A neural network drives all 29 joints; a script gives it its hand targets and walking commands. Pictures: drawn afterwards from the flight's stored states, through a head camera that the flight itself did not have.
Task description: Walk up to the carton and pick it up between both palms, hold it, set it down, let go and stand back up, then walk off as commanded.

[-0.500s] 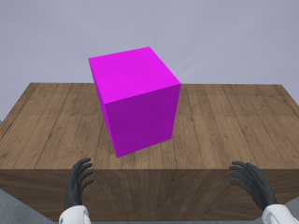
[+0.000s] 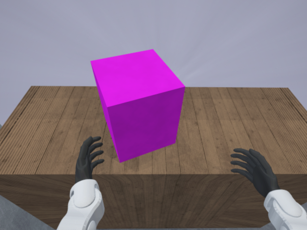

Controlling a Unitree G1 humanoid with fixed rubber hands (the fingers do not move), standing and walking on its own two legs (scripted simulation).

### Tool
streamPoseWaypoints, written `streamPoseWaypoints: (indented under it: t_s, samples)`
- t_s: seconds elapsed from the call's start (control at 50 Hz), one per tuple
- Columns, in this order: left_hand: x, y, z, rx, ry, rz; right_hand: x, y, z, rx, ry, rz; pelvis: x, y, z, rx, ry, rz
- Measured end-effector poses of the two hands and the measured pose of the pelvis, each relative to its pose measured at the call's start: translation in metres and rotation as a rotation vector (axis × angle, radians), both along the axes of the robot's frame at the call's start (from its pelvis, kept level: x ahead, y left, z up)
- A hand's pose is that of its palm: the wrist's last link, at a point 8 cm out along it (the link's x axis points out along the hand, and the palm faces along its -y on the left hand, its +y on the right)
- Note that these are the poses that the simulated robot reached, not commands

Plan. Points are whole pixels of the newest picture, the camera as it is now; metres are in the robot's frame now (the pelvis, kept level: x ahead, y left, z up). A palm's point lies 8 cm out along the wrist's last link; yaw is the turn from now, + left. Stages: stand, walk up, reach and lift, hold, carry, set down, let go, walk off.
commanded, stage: reach and lift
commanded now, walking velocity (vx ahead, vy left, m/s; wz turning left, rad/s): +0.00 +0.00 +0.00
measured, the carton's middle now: (136, 105) +0.49 +0.08 +0.06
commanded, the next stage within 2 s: none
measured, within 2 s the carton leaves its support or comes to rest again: neither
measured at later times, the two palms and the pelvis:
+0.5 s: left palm (86, 142) +0.28 +0.16 +0.14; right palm (254, 140) +0.32 -0.22 +0.11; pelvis -0.01 -0.01 +0.00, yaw +0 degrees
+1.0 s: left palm (83, 119) +0.32 +0.17 +0.18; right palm (240, 108) +0.39 -0.19 +0.16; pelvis -0.01 -0.01 +0.00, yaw +0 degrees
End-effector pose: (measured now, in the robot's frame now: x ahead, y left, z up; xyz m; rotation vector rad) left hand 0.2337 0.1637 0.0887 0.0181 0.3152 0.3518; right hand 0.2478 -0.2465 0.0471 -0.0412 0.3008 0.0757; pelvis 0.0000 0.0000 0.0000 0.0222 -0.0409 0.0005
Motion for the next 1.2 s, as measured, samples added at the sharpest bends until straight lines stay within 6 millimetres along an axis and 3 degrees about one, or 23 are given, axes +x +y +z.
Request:
streamPoseWaypoints:
  t_s: [0.22, 0.46, 1.2]
  samples:
    - [0.012, -0.007, 0.018, 0.012, 0.019, -0.012, 0.032, 0.007, 0.025, 0.012, -0.033, -0.003, -0.003, -0.003, 0.0, 0.001, -0.005, -0.002]
    - [0.04, -0.003, 0.053, 0.02, -0.001, 0.016, 0.068, 0.021, 0.059, 0.014, -0.059, 0.028, -0.011, -0.006, -0.001, 0.004, -0.016, -0.003]
    - [0.098, 0.013, 0.1, -0.002, 0.003, 0.077, 0.167, 0.074, 0.13, 0.005, -0.073, 0.123, -0.008, -0.007, 0.0, -0.002, -0.007, -0.007]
